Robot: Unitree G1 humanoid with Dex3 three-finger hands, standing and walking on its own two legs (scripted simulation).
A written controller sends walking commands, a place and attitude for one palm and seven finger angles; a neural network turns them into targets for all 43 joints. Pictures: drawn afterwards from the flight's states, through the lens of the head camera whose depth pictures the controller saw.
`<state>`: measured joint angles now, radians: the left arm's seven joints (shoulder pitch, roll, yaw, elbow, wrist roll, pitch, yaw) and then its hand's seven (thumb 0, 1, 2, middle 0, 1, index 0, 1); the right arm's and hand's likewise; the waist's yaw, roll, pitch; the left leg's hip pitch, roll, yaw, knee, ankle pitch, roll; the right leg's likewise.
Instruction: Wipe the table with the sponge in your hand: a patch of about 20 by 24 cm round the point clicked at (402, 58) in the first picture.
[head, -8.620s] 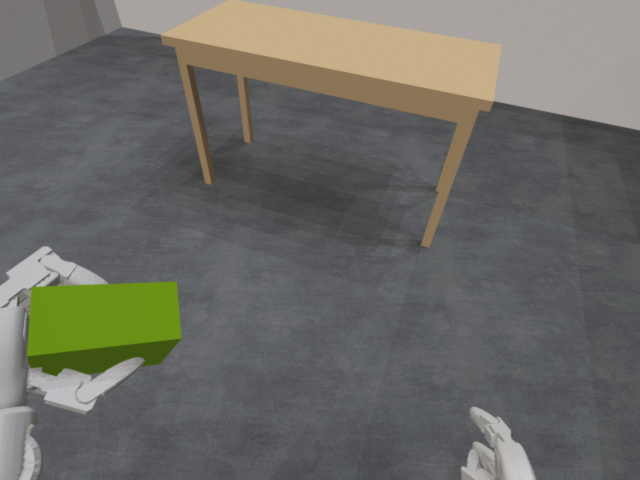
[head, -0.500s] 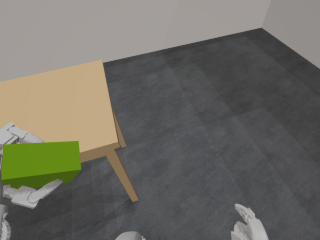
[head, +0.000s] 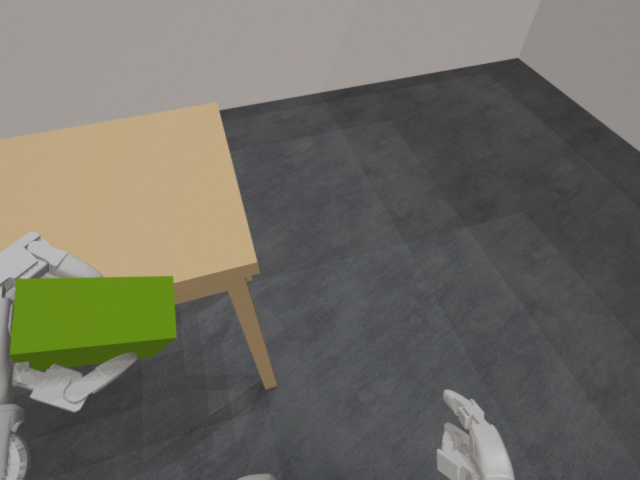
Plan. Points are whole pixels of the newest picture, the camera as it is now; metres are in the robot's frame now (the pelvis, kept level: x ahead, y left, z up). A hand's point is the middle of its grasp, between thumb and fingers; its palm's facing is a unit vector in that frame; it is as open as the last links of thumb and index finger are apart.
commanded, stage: come to a stop and stand still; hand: left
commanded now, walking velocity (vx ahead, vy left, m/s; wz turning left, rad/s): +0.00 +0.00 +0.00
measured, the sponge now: (118, 323) +0.23 +0.21 +0.15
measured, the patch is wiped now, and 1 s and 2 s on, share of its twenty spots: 0.00 0.00 0.00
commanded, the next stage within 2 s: look again from close up in 0.84 s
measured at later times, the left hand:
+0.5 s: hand (46, 393) +0.16 +0.24 +0.15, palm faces +0.36 -0.84 -0.40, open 10.0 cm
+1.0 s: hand (4, 356) +0.18 +0.28 +0.17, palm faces +0.38 -0.78 -0.49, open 10.0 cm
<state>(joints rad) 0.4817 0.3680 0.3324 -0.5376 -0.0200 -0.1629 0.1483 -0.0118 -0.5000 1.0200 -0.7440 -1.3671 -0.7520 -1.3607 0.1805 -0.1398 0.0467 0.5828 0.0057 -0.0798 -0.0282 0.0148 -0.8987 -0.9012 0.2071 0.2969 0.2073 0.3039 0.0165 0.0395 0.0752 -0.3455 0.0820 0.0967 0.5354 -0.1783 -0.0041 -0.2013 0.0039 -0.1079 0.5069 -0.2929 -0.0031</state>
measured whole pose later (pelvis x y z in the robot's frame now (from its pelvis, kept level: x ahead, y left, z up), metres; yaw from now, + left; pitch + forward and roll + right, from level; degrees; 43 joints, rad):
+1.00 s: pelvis -0.05 +0.01 +0.00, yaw +0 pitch -1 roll -2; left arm 0.29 0.46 0.35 -0.37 0.03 -0.21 0.08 -0.01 -0.50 1.02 -0.75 -1.37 -0.76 -1.36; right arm 0.23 -0.18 0.01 0.63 -0.01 -0.12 -0.06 0.02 -0.90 -0.90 0.21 0.30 0.21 0.30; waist 0.06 0.00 0.06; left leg -0.34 0.03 0.03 0.57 -0.21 0.01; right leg -0.28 0.01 -0.09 0.51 -0.21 -0.02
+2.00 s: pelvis +0.04 +0.09 -0.01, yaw -2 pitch +0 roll -4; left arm 0.45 0.41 0.39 -0.54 -0.04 -0.24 0.10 -0.01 -0.49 1.02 -0.75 -1.37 -0.76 -1.36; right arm 0.23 -0.21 -0.01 0.55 0.00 -0.07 0.02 0.02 -0.90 -0.90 0.20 0.30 0.20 0.30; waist 0.00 0.03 0.05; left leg -0.28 -0.03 0.10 0.73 -0.43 0.10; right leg -0.22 -0.07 -0.08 0.62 -0.38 -0.02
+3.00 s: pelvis +0.05 +0.28 -0.01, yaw -3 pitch +0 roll +0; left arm 0.44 0.43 0.41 -0.48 -0.02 -0.24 0.12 -0.01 -0.49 1.02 -0.75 -1.37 -0.76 -1.36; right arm 0.19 -0.17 0.02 0.59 0.00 -0.12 -0.03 0.01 -0.90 -0.90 0.21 0.30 0.21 0.30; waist 0.02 0.03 -0.02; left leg -0.39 0.01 0.09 0.73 -0.39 0.04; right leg -0.30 0.01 -0.14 0.62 -0.33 -0.05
